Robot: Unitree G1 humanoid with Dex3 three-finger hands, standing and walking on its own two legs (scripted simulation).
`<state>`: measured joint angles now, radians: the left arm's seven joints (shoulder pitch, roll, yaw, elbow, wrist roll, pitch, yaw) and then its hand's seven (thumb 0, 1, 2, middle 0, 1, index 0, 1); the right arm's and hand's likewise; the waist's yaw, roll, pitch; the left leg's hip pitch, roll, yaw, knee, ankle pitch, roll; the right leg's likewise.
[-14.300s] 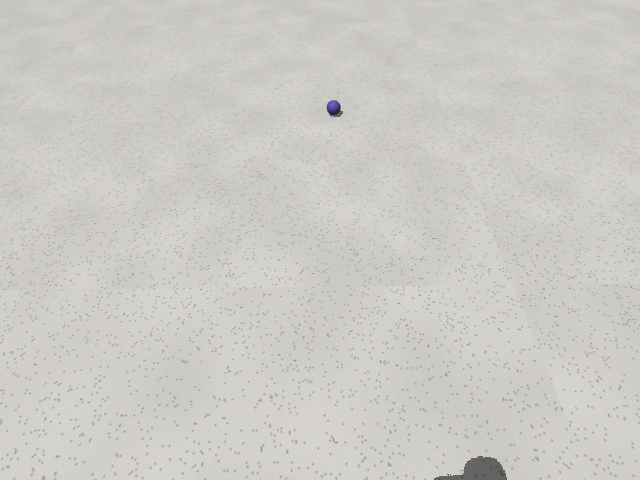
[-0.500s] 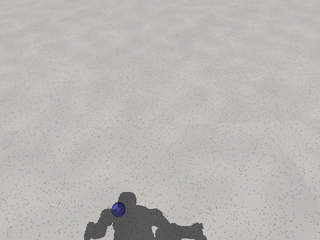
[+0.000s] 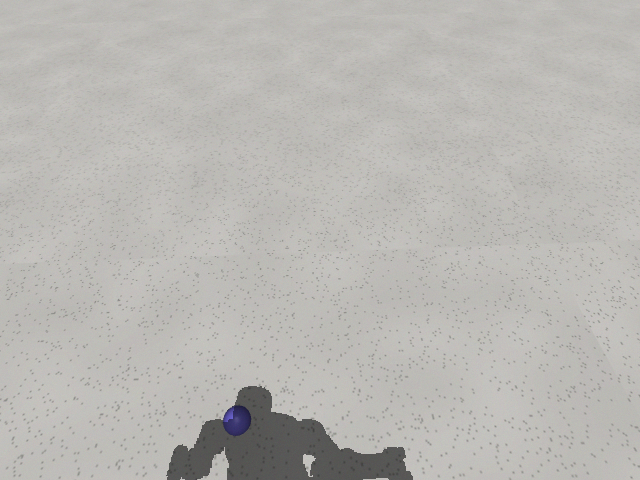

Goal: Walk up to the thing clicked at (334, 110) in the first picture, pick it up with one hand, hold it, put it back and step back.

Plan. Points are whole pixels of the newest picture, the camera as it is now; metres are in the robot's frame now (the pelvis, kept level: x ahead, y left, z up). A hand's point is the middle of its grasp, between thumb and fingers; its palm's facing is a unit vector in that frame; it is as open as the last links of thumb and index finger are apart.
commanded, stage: stand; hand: left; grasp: from above
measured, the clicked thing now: (237, 420) +0.40 +0.27 -0.74
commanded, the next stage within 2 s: rise first in 0.56 s
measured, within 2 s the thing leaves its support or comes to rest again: neither
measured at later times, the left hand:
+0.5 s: hand out of the picture +0.07 +0.26 -0.16, palm faces -0.03 -0.94 -0.35, open 7.4 cm
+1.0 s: hand out of the picture +0.15 +0.26 -0.18, palm faces -0.07 -0.92 -0.38, open 10.6 cm
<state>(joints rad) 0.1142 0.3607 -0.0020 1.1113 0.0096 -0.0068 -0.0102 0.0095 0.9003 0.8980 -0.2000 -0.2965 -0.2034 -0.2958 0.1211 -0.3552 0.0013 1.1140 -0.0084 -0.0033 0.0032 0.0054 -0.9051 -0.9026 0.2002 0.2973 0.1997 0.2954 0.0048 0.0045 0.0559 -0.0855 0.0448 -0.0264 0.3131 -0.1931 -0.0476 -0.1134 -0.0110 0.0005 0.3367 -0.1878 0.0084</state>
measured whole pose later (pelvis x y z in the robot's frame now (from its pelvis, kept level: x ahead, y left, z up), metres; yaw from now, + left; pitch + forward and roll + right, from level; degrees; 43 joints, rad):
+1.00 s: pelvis -0.01 +0.01 -0.03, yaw +0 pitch +8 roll +0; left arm 0.00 0.32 0.15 0.92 0.17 0.08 -0.02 0.01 0.17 0.93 -0.10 -0.90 -0.12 -0.88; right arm 0.23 -0.24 -0.03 0.72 0.03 -0.04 -0.01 0.01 -0.92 -0.91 0.20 0.30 0.20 0.30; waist -0.02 0.00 -0.02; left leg -0.49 0.03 -0.03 0.70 -0.35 -0.04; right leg -0.50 -0.02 0.01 0.68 -0.32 0.02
